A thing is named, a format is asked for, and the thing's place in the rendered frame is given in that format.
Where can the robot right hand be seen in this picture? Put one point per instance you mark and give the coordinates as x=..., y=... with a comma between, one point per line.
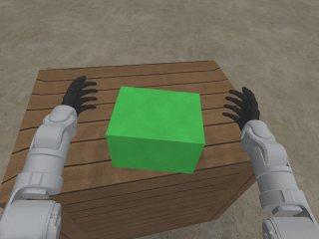
x=248, y=107

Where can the robot left upper arm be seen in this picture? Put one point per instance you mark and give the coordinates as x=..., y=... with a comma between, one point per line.
x=32, y=219

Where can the robot right upper arm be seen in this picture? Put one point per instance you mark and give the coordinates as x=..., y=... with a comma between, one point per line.
x=299, y=227

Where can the robot right forearm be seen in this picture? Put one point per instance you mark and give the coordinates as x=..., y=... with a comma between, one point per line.
x=279, y=192

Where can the robot left forearm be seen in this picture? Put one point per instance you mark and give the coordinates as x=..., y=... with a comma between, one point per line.
x=42, y=172

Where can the pedestal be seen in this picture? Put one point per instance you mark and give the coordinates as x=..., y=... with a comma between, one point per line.
x=102, y=201

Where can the carton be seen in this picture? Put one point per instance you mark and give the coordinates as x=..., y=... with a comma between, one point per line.
x=156, y=130

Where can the robot left hand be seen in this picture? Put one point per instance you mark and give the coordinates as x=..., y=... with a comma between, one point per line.
x=73, y=97

